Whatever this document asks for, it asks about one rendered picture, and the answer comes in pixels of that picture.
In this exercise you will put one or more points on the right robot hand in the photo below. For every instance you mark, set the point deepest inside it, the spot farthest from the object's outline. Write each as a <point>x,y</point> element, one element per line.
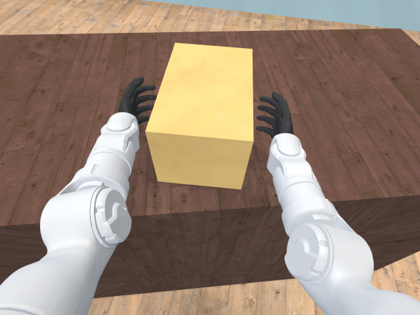
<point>282,122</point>

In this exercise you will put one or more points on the left robot hand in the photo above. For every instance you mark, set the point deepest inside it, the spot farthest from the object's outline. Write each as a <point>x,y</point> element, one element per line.
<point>131,100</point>

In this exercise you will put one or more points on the carton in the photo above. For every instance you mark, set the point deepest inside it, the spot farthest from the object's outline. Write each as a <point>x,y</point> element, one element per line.
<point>200,131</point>

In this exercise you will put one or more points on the left robot upper arm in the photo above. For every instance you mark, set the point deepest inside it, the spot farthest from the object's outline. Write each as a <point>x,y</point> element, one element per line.
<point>81,231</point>

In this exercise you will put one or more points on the right robot upper arm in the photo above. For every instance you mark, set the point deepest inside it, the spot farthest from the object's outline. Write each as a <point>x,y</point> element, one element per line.
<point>335,267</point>

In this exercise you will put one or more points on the robot right forearm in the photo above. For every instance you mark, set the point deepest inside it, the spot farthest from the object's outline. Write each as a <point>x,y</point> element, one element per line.
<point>297,188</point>

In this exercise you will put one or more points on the pedestal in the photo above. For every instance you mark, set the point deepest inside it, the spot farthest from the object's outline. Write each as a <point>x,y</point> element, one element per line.
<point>354,99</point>

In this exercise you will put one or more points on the robot left forearm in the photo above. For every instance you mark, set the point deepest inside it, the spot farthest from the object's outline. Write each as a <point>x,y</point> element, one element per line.
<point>111,160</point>

